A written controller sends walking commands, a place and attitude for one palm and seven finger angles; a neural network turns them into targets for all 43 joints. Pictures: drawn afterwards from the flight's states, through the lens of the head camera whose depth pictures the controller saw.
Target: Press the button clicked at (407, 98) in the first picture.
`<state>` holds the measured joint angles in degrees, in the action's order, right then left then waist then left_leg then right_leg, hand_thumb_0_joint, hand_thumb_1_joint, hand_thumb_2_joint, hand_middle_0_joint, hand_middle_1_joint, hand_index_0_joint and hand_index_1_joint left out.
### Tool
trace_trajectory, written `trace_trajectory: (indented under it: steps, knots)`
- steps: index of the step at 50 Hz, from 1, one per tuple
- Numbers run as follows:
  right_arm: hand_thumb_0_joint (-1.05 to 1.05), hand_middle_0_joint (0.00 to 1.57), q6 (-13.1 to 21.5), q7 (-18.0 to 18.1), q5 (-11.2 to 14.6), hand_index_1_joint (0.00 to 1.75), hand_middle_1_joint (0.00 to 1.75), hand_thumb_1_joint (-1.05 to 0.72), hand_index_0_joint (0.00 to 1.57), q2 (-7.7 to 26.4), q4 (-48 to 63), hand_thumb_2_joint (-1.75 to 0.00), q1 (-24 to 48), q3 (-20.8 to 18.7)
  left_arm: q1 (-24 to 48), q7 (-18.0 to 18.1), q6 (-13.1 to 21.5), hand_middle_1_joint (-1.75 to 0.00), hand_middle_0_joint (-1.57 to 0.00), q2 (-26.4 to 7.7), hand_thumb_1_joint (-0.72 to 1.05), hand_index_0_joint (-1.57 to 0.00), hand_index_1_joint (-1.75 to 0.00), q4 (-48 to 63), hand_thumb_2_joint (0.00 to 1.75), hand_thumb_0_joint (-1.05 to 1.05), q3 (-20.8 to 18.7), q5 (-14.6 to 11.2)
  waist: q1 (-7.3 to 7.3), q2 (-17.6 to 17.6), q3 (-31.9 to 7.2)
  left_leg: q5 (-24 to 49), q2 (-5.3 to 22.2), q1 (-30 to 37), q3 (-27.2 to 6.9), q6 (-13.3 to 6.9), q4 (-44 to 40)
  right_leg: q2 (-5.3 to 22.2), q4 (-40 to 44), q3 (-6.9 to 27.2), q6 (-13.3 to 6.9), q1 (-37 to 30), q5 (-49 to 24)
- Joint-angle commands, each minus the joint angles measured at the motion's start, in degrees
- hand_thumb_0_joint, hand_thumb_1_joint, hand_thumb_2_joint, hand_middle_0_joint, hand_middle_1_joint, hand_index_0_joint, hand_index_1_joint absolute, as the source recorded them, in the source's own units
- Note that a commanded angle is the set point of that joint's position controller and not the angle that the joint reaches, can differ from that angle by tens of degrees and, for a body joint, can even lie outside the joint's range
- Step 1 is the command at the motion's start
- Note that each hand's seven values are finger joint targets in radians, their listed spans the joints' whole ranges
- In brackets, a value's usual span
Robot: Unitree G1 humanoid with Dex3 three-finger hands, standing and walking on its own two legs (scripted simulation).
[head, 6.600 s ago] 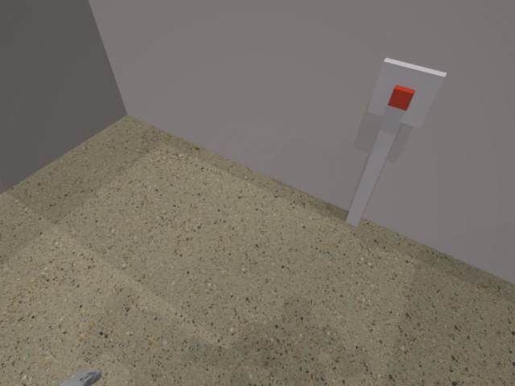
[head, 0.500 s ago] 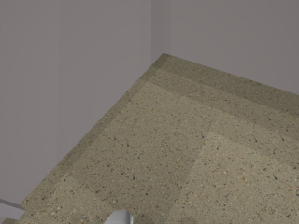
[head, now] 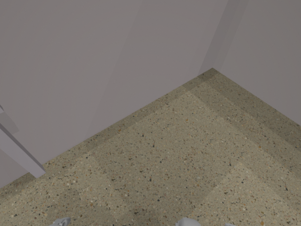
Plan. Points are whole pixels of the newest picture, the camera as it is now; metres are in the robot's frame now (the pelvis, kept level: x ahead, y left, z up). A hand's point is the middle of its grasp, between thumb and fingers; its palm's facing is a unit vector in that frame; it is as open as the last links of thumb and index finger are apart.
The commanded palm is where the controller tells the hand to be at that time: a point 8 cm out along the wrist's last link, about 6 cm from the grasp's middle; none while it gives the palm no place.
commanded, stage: turn to face it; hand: left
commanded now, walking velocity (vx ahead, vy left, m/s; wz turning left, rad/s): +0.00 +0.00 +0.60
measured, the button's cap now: out of the picture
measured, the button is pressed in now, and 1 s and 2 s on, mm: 0 0 0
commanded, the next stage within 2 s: take the last steps up to it in 1.14 s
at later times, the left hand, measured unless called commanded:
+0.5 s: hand out of the picture +0.01 +0.16 -0.15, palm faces +0.31 -0.91 -0.27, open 7.4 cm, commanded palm none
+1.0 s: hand out of the picture -0.11 +0.20 -0.16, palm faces +0.57 -0.78 -0.27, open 7.4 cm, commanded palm none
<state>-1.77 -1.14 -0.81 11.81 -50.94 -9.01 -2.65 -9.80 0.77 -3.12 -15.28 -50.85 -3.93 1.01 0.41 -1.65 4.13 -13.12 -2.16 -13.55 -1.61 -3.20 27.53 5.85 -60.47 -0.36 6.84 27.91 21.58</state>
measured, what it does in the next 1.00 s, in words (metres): steps on the spot, turning left: right foot, then left foot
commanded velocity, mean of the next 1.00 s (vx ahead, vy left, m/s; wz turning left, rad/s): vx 0.00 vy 0.00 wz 0.51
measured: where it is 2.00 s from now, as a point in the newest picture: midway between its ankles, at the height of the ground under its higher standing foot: outside the picture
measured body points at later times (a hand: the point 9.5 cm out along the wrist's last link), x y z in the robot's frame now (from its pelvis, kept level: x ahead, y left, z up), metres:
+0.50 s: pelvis -0.02 -0.05 +0.00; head +0.01 -0.06 +0.45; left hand -0.01 +0.21 -0.13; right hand +0.09 -0.30 -0.16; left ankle -0.08 +0.09 -0.67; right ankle +0.02 -0.15 -0.74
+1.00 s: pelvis -0.05 -0.02 +0.00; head -0.04 +0.00 +0.45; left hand -0.14 +0.24 -0.14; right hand +0.16 -0.17 -0.14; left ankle -0.08 +0.08 -0.74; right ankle +0.02 -0.14 -0.69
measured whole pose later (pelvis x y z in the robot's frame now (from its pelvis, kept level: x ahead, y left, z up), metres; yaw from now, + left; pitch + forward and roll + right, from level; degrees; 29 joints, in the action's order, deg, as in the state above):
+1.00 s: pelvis -0.05 -0.02 +0.00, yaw +34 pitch -1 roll +0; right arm -2.1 -0.5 -1.3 11.3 -51.9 -10.4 -2.3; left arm -11.7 1.0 -3.5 -14.0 -52.8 -3.4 0.8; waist -0.3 -0.3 2.8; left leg -11.3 -2.3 -14.7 -2.2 -2.0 27.1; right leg 3.7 -52.7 -1.9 5.1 23.3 25.1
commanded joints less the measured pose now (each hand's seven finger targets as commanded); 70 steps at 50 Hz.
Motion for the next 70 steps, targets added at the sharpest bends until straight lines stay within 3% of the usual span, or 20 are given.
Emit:
trace_trajectory:
  steps: [1, 8, 9, 10, 11, 13, 16, 26, 30, 31, 32, 33, 38, 48, 53, 55, 56, 58, 61, 70]
  knots:
    - [0.0, 0.2, 0.98, 1.21, -0.45, 0.3, 0.3, -0.9, 0.2, 13.3, 3.11, -0.9, -3.33, -4.2, 3.13, 0.36, 1.5, -0.3, -0.2, -3.84, 0.9, -0.2, -0.3, 6.01, 0.9, 0.0, -1.19, -0.31, -2.61, 9.9, -5.57, 20.45, 14.72, 5.9, -17.19, -7.42, -7.46, -1.31, 5.43, 0.81, -0.45, 1.8, 2.41]
    - [0.0, 0.2, 0.37, 1.2, -0.32, 0.3, 0.3, -0.9, 0.2, 12.59, 3.76, -0.9, -1.9, -4.91, -1.94, 0.9, 2.8, -0.3, -0.2, -3.48, 0.9, -0.2, -0.3, 6.09, 0.9, 0.0, -0.93, -0.96, 0.27, 9.94, -8.79, 22.83, 10.54, -2.04, -21.05, -4.47, -0.44, -5.0, 31.48, -0.54, -2.46, -16.84, -5.44]
    - [0.0, 0.2, 0.41, 1.0, 0.11, 0.3, 0.3, -0.9, 0.2, 10.91, 3.89, -0.9, -2.43, -4.66, -3.99, 1.16, 3.35, -0.3, -0.2, -5.31, 0.9, -0.2, -0.3, 5.58, 0.9, 0.0, -1.37, -0.78, 1.21, 5.97, -9.96, 15.32, 7.85, -7.81, -19.46, -1.56, 3.34, -1.62, 39.77, 2.05, -3.22, -25.09, -10.43]
    - [0.0, 0.2, 0.47, 0.58, 0.67, 0.3, 0.3, -0.9, 0.2, 6.9, 4.58, -0.9, -4.13, -4.02, -5.21, 1.67, 4.01, -0.3, -0.2, -10.89, 0.9, -0.2, -0.3, 5.81, 0.9, 0.0, -2.4, 0.23, 1.53, -9.67, -10.38, -4.56, 0.35, -19.78, -9.25, 3.54, 15.26, 13.53, 45.58, 16.16, -7.83, -33.86, -13.09]
    - [0.0, 0.2, 0.27, 0.71, -0.07, 0.3, 0.3, -0.9, 0.2, 7.18, 5.55, -0.9, -4.39, -4.22, -4.3, 1.6, 3.5, -0.3, -0.2, -12.79, 0.9, -0.2, -0.3, 6.34, 0.9, 0.0, -2.11, 0.24, 1.12, -13.55, -9.15, -21.06, -2.35, -21.76, -2.82, 5.61, 27.86, 23.81, 44.98, 21.14, -14.3, -27.18, -17.87]
    - [0.0, 0.2, -1.44, 0.18, -0.7, 0.3, 0.3, -0.9, 0.2, 8.62, 3.17, -0.9, -4.05, -4.83, 1.45, 1.59, 3.28, -0.3, -0.2, -8.88, 0.9, -0.2, -0.3, 7.58, 0.9, 0.0, -1.59, -0.14, -0.85, -9.48, -3.13, -15.04, 1.47, -19.44, -3.76, 5.51, 41.45, 18.14, 47.59, 15.72, -14.4, -14.37, -4.12]
    - [0.0, 0.2, -1.85, -0.74, -0.8, 0.3, 0.3, -0.9, 0.2, 7.04, 0.91, -0.9, -6.45, -4.12, 4.61, 1.46, 3.7, -0.3, -0.2, -5.04, 0.9, -0.2, -0.3, 7.55, 0.9, 0.0, -0.42, 0.04, -2.84, -7.59, -0.62, -7.22, 3.65, -19.67, -0.54, 7.05, 44.46, 12.21, 44.63, 2.54, -11.9, -14.14, -12.26]
    - [0.0, 0.2, -1.29, -0.86, 0.15, 0.3, 0.3, -0.9, 0.2, 5.78, 2.57, -0.9, 1.52, -2.58, -4.7, 1.27, 3.01, -0.3, -0.2, -9.65, 0.9, -0.2, -0.3, 2.92, 0.9, 0.0, -1.82, 0.88, 1.94, -11.99, -4.08, -14.03, 4.31, -12.28, 6.29, 7.36, 20.61, 16.15, 39.09, -3.42, -14.01, -21.96, -25.93]
    - [0.0, 0.2, -0.06, -0.49, 0.15, 0.3, 0.3, -0.9, 0.2, 7.26, 1.95, -0.9, -3.43, -2.66, -4.13, 0.84, 2.2, -0.3, -0.2, -9.65, 0.9, -0.2, -0.3, 2.07, 0.9, 0.0, -2.39, 0.27, -0.96, -7.61, -7.45, -1.95, 3.57, 1.05, 7.88, 5.79, 1.24, 15.06, 28.21, -9.01, -9.23, -17.54, -24.37]
    - [0.0, 0.2, 0.46, -0.41, -0.03, 0.3, 0.3, -0.9, 0.2, 11.04, 1.49, -0.9, -6.13, -3.52, -5.05, 0.58, 1.71, -0.3, -0.2, -8.02, 0.9, -0.2, -0.3, 2.62, 0.9, 0.0, -2.05, -0.2, -2.74, 1.42, -9.24, 5.1, 8.01, 10.25, 1.55, 3.74, -4.71, 12.07, 18.85, -10.66, -6.05, -8.91, -15.87]
    - [0.0, 0.2, 0.85, -0.09, -0.4, 0.3, 0.3, -0.9, 0.2, 17.89, 1.71, -0.9, -8.73, -5.2, -3.94, 0.03, 1.54, -0.3, -0.2, -3.81, 0.9, -0.2, -0.3, 5.17, 0.9, 0.0, -1.23, -0.52, -4.5, 20.44, -8.45, 23.87, 24.12, 15.51, -19.68, -3.58, -7.77, 3.74, 5.73, -11.59, -1.17, 7.34, 13.98]
    - [0.0, 0.2, 0.56, 0.22, -0.39, 0.3, 0.3, -0.9, 0.2, 19.91, 0.38, -0.9, -12.32, -5.36, 0.52, 0.18, 1.27, -0.3, -0.2, -4.2, 0.9, -0.2, -0.3, 6.89, 0.9, 0.0, -0.68, 0.11, -6.49, 15.6, -8.62, 24.98, 28.21, 11.19, -20.69, -8.29, -7.93, 2.7, -2.82, -5.69, -2.14, 7.02, 16.76]
    - [0.0, 0.2, 1.36, 1.75, -0.37, 0.3, 0.3, -0.9, 0.2, 12.42, 3.07, -0.9, -0.41, -2.7, -2.22, -0.36, 1.0, -0.3, -0.2, -4.55, 0.9, -0.2, -0.3, 1.78, 0.9, 0.0, -1.37, 0.14, -1.09, 10.42, -4.5, 15.11, 15.63, 2.83, -10.35, -4.54, -9.52, 1.69, -6.84, -0.98, -1.86, 4.47, 0.62]
    - [0.0, 0.2, 0.66, 1.77, -0.65, 0.3, 0.3, -0.9, 0.2, 11.73, 1.92, -0.9, -3.76, -2.96, -0.67, 0.38, 1.23, -0.3, -0.2, -2.33, 0.9, -0.2, -0.3, 2.89, 0.9, 0.0, -0.4, -0.33, -2.64, 9.42, -5.29, 15.09, 15.61, 5.04, -16.39, -7.47, -8.97, -1.95, 9.5, -0.86, -2.18, -1.48, 4.45]
    - [0.0, 0.2, 0.23, 1.55, -0.58, 0.3, 0.3, -0.9, 0.2, 10.86, 1.84, -0.9, -1.66, -3.05, -6.28, 0.82, 2.17, -0.3, -0.2, -1.37, 0.9, -0.2, -0.3, 1.29, 0.9, 0.0, -0.12, -0.69, 0.09, 9.94, -6.19, 15.2, 12.91, -1.53, -16.73, -5.61, -5.37, -4.37, 26.49, -2.27, -3.4, -14.43, -2.66]
    - [0.0, 0.2, 0.32, 1.15, 0.29, 0.3, 0.3, -0.9, 0.2, 7.41, 1.83, -0.9, -2.2, -2.7, -9.28, 1.37, 3.31, -0.3, -0.2, -4.54, 0.9, -0.2, -0.3, 0.41, 0.9, 0.0, -0.62, -0.1, 1.51, 0.75, -6.79, 4.99, 7.08, -11.05, -12.04, -0.47, 3.58, 1.82, 41.55, 3.78, -5.02, -26.16, -8.94]
    - [0.0, 0.2, 0.39, 0.96, 0.59, 0.3, 0.3, -0.9, 0.2, 3.37, 2.9, -0.9, -3.47, -1.9, -9.24, 1.64, 3.88, -0.3, -0.2, -9.26, 0.9, -0.2, -0.3, 0.72, 0.9, 0.0, -1.54, 0.71, 1.15, -14.51, -6.0, -12.14, -1.41, -19.91, -2.21, 4.11, 15.39, 16.58, 45.82, 19.17, -11.02, -28.16, -11.76]
    - [0.0, 0.2, -1.3, 0.99, -0.44, 0.3, 0.3, -0.9, 0.2, 6.93, 1.79, -0.9, -1.75, -3.34, -4.69, 1.63, 3.49, -0.3, -0.2, -8.7, 0.9, -0.2, -0.3, 2.5, 0.9, 0.0, -1.76, 0.11, 0.91, -11.75, -2.68, -16.67, 0.62, -16.75, -4.65, 4.27, 33.41, 18.66, 49.17, 19.44, -16.18, -13.39, -3.85]
    - [0.0, 0.2, -1.7, 0.32, -0.57, 0.3, 0.3, -0.9, 0.2, 5.5, -1.98, -0.9, -5.11, -3.08, -0.4, 1.41, 3.85, -0.3, -0.2, -4.07, 0.9, -0.2, -0.3, 2.46, 0.9, 0.0, -0.34, 0.0, -2.0, -5.77, 0.77, -7.53, 2.32, -17.45, -2.54, 5.36, 40.68, 11.05, 46.67, 6.5, -12.82, -12.67, -9.87]
    - [0.0, 0.2, 0.08, -0.42, -1.08, 0.3, 0.3, -0.9, 0.2, 3.77, -3.16, -0.9, -0.72, -1.94, -14.65, 1.0, 6.11, -0.3, -0.2, -3.13, 0.9, -0.2, -0.3, -5.44, 0.9, 0.0, -0.26, 0.59, 3.44, -6.6, -0.56, -6.38, 6.41, -21.6, 2.02, 6.39, 28.34, 13.18, 50.63, 7.92, -13.94, -26.63, -0.4]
